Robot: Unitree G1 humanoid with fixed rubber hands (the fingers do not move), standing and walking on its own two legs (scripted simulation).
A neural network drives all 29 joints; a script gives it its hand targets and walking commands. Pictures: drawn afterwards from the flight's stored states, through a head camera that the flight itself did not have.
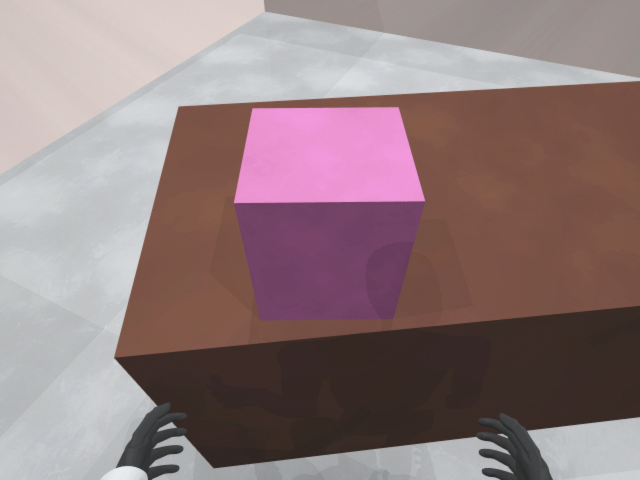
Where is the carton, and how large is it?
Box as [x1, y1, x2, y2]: [234, 107, 424, 320]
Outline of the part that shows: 398,107 252,108 234,205 260,320 349,319 393,317 424,203 423,195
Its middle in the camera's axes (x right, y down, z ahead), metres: +0.01 -0.04 +0.59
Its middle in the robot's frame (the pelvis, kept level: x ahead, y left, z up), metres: +0.47 +0.01 +0.06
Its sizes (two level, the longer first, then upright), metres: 0.210 0.200 0.250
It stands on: a pedestal, 0.71 m high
